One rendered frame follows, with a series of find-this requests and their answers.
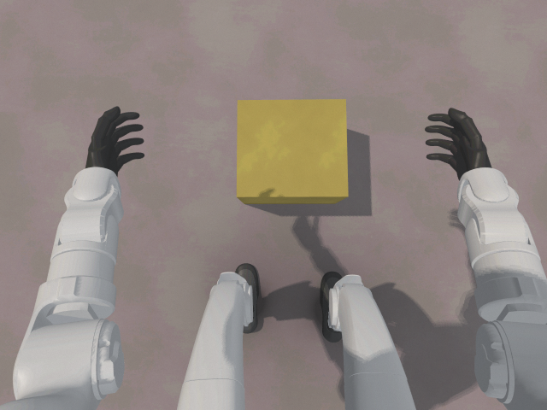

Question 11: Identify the robot left upper arm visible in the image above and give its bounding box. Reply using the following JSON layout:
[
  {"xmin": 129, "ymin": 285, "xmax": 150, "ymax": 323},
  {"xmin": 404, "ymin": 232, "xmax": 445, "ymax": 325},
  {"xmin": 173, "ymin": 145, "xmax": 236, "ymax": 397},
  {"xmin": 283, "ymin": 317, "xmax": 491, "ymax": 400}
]
[{"xmin": 0, "ymin": 319, "xmax": 125, "ymax": 410}]

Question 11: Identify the robot left forearm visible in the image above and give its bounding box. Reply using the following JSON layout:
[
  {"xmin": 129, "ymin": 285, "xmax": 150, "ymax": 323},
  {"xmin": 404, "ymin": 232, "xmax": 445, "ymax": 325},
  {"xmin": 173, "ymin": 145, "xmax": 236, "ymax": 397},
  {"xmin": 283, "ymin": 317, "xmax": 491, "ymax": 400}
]
[{"xmin": 13, "ymin": 167, "xmax": 124, "ymax": 400}]

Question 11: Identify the left robot foot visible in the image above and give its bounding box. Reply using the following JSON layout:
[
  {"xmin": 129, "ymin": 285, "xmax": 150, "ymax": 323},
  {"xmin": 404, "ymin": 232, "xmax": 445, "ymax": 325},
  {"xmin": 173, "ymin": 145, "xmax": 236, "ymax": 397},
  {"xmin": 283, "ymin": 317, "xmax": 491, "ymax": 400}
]
[{"xmin": 235, "ymin": 263, "xmax": 259, "ymax": 334}]

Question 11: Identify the robot right forearm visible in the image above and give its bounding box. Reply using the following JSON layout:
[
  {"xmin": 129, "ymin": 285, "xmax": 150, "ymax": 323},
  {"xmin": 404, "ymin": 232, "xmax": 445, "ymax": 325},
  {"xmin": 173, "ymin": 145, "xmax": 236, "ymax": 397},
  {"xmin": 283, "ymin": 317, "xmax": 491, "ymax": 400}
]
[{"xmin": 457, "ymin": 167, "xmax": 547, "ymax": 325}]

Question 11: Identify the right robot hand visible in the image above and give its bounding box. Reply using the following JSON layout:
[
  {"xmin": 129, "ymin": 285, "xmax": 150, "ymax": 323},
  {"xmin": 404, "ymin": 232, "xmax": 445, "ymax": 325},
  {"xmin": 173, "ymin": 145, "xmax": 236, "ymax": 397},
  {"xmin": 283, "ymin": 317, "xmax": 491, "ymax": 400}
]
[{"xmin": 425, "ymin": 108, "xmax": 492, "ymax": 181}]

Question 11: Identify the right robot shin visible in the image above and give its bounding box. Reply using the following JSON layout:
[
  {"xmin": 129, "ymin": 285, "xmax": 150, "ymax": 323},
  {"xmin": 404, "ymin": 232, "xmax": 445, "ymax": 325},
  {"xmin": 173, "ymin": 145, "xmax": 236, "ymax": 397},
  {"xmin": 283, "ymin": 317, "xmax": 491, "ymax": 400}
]
[{"xmin": 328, "ymin": 275, "xmax": 372, "ymax": 331}]

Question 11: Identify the robot right upper arm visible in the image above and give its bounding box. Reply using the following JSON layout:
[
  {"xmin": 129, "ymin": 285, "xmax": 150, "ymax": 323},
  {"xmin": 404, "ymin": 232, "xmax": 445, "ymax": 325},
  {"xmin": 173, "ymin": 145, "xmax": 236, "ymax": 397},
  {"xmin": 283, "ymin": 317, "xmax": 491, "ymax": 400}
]
[{"xmin": 474, "ymin": 320, "xmax": 547, "ymax": 410}]

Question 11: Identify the left robot hand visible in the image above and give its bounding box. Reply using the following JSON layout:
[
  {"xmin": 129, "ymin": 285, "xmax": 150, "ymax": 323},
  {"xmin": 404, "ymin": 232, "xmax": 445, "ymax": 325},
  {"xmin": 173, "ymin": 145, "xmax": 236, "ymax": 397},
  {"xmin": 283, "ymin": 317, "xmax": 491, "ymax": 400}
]
[{"xmin": 85, "ymin": 106, "xmax": 144, "ymax": 177}]

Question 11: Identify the carton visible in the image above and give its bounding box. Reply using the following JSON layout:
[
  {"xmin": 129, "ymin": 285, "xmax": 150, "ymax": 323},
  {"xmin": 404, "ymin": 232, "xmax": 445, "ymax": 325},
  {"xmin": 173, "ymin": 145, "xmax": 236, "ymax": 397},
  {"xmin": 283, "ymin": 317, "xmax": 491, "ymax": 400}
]
[{"xmin": 237, "ymin": 99, "xmax": 349, "ymax": 204}]

